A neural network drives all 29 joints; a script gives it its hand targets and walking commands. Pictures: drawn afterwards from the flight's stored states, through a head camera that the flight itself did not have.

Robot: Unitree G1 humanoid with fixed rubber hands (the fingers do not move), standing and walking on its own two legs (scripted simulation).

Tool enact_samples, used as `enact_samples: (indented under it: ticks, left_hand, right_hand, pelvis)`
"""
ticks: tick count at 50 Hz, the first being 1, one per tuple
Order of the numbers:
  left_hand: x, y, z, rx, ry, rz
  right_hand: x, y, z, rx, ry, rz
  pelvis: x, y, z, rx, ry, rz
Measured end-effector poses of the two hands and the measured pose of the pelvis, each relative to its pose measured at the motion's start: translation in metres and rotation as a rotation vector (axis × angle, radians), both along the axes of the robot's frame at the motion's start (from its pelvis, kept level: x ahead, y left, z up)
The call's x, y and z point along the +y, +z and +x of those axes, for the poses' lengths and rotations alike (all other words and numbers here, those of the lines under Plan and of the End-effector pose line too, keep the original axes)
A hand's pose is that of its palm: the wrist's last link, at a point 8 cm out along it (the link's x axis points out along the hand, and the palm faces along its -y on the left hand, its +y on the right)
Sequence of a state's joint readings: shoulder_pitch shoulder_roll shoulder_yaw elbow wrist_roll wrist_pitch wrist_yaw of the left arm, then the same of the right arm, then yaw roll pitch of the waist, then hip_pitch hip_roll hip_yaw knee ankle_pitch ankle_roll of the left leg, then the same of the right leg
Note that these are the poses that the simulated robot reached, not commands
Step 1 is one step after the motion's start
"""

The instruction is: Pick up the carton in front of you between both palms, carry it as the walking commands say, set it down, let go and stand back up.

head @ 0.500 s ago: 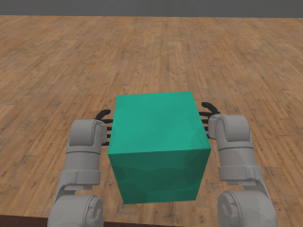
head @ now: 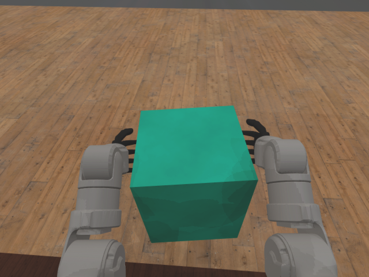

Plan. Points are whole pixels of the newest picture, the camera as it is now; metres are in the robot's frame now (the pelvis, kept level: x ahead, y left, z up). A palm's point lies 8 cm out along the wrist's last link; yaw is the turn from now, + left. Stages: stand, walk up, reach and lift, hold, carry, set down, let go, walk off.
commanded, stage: carry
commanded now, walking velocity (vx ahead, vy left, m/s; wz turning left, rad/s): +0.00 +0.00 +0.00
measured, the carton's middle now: (190, 176) +0.35 +0.00 +0.05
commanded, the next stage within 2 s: none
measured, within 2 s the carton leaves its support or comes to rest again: neither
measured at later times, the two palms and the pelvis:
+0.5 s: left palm (111, 158) +0.34 +0.16 +0.13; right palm (257, 149) +0.35 -0.13 +0.15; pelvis +0.00 +0.01 +0.00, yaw +0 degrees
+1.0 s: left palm (104, 150) +0.36 +0.19 +0.13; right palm (243, 136) +0.38 -0.11 +0.15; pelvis +0.03 +0.03 +0.00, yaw +1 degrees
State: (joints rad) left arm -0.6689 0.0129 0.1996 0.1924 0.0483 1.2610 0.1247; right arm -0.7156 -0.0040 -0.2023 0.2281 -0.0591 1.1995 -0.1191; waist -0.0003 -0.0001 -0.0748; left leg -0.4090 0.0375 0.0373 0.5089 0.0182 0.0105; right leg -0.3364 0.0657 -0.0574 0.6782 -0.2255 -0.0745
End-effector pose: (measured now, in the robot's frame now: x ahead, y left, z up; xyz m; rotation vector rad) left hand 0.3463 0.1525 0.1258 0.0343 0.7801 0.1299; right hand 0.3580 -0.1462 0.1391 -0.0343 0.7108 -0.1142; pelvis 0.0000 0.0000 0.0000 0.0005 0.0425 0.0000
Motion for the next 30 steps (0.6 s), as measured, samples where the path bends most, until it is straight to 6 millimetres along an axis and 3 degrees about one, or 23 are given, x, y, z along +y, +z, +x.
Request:
enact_samples:
  ticks: [18,30]
  left_hand:
    - [0.008,0.0,-0.014,0.007,0.002,-0.015]
    - [0.012,0.004,-0.005,0.013,0.002,-0.005]
  right_hand:
    - [0.008,0.002,-0.015,0.007,-0.007,-0.005]
    - [0.012,0.004,-0.006,0.012,0.005,-0.01]
  pelvis:
    - [0.009,0.001,-0.008,-0.018,0.005,-0.008]
    - [0.011,0.002,-0.002,-0.009,0.003,-0.004]
